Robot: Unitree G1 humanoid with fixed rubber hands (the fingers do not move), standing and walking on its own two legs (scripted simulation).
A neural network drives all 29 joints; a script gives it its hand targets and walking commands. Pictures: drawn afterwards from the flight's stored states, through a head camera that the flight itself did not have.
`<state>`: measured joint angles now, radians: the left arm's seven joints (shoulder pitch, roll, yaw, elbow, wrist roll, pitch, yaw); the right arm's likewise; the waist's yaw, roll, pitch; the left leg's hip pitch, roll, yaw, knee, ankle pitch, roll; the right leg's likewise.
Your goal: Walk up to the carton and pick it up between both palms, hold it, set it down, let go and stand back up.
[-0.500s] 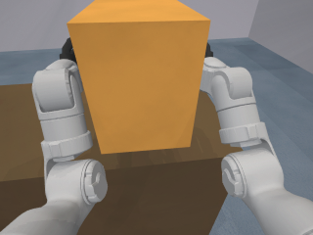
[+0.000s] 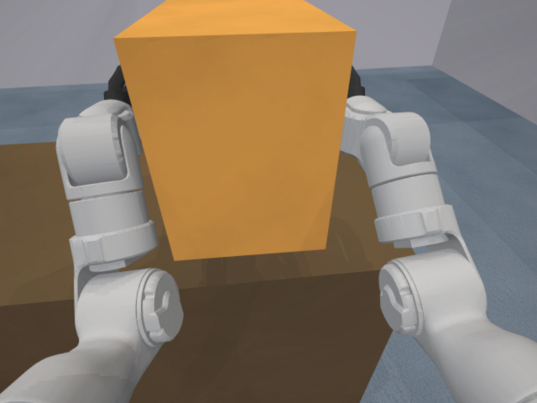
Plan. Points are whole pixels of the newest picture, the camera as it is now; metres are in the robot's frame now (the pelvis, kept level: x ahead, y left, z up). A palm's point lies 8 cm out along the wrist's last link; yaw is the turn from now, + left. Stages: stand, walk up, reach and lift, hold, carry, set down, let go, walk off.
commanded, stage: hold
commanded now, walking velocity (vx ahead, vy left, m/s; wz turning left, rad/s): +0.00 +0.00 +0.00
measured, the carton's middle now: (241, 110) +0.41 +0.01 +0.30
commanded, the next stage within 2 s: none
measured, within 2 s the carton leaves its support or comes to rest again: neither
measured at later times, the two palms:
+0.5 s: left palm (124, 119) +0.35 +0.15 +0.31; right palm (349, 112) +0.37 -0.13 +0.30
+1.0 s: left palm (125, 120) +0.35 +0.15 +0.31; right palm (349, 112) +0.37 -0.13 +0.30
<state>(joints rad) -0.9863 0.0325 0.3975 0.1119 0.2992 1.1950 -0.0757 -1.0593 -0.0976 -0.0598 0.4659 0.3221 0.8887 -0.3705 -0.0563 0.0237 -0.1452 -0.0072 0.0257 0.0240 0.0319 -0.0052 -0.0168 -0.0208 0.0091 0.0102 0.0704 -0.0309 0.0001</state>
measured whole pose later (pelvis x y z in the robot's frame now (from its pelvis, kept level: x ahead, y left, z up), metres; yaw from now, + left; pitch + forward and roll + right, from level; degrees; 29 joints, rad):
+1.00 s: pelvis +0.00 +0.00 +0.00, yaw +0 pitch -1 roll +0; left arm -0.98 0.03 0.39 0.08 0.31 1.22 -0.08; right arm -1.06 -0.10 -0.06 0.45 0.33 0.90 -0.37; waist -0.06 0.02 -0.14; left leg 0.01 0.02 0.03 0.02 0.00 -0.02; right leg -0.01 0.01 0.01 0.06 -0.03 0.00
